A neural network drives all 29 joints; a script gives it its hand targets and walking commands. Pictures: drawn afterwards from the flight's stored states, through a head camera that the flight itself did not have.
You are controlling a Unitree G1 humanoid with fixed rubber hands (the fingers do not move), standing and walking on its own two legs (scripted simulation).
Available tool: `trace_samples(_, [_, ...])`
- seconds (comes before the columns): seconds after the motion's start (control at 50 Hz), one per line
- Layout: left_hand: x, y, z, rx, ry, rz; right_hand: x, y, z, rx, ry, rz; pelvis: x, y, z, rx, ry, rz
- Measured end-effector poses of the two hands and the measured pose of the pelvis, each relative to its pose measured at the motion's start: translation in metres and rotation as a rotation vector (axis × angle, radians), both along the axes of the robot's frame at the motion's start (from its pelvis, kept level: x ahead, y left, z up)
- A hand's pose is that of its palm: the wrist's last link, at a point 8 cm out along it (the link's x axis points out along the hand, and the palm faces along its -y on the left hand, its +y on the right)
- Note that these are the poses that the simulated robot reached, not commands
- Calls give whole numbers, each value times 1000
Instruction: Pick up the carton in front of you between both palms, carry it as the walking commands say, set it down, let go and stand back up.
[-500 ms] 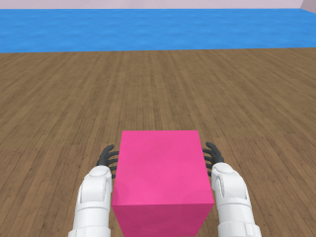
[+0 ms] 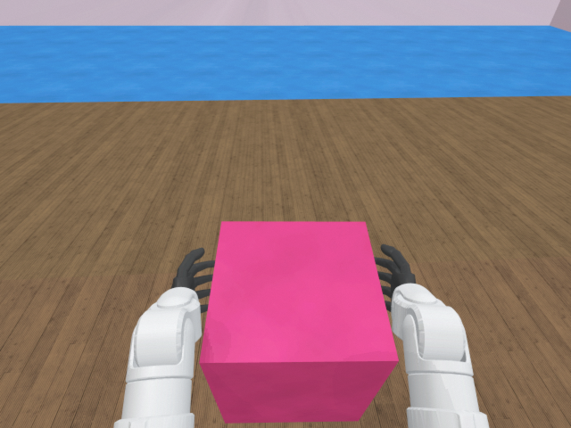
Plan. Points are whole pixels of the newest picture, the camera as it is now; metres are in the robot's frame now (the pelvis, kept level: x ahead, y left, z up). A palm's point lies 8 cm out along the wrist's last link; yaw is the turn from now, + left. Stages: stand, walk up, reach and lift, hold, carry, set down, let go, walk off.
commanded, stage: carry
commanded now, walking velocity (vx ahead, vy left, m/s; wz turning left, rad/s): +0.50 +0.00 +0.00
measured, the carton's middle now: (292, 325) +0.29 +0.00 +0.02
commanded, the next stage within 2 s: none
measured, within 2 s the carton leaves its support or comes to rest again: neither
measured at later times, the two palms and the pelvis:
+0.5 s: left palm (193, 195) +0.53 +0.18 +0.09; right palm (349, 191) +0.53 -0.12 +0.09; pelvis +0.26 +0.02 -0.01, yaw -2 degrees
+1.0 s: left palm (224, 121) +0.85 +0.16 +0.09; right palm (337, 120) +0.85 -0.14 +0.10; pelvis +0.58 +0.01 -0.01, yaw -1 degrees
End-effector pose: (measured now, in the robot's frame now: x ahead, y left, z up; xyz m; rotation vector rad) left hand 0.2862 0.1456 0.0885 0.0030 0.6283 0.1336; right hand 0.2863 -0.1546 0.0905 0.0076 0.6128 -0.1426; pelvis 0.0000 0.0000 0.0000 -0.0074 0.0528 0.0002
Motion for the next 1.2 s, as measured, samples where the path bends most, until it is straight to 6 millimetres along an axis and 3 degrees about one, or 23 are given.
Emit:
trace_samples(0.12, [44, 7, -6, -12, 58, -7, 39, 7, -5, 30, 58, -35, 49, 6, -5, 16, 37, -45])
trace_samples(0.26, [101, -10, -8, -41, 109, 2, 88, -10, -11, 59, 108, -77, 115, -3, 2, -1, 47, 11])
trace_samples(0.38, [157, 10, 7, -43, 93, 69, 167, 10, 7, 57, 95, -8, 178, 0, 14, 43, 56, 2])
trace_samples(0.54, [271, 35, -7, -64, 41, 43, 270, 35, -5, 35, 42, -28, 288, 32, -14, 40, -4, -49])
trace_samples(0.62, [321, 29, -8, -58, 125, -14, 301, 30, -8, 42, 123, -93, 330, 42, 2, 18, 4, -72])
trace_samples(0.7, [371, 23, 0, -49, 144, -64, 339, 25, 1, 43, 141, -138, 374, 47, 18, -9, 20, -71])
trace_samples(0.78, [419, 22, 8, -51, 116, -70, 389, 24, 13, 36, 113, -137, 424, 45, 24, -27, 28, -59])
trace_samples(0.88, [482, 22, 16, -60, 56, -28, 465, 23, 24, 32, 54, -95, 491, 33, 19, -28, 20, -48])
trace_samples(0.94, [522, 18, 14, -61, 32, 0, 513, 18, 20, 36, 31, -69, 534, 22, 8, -23, 8, -41])
trace_samples(1.02, [575, 9, 2, -34, 43, 29, 574, 9, 0, 64, 44, -42, 588, 8, -7, -24, -9, -14])
trace_samples(1.1, [606, 9, -8, -28, 129, 56, 610, 9, -15, 83, 131, -31, 617, 3, 3, -15, -2, 9])
trace_samples(1.2, [638, 13, -5, -29, 133, 68, 647, 13, -10, 70, 136, -11, 652, 3, 12, 1, 7, 14])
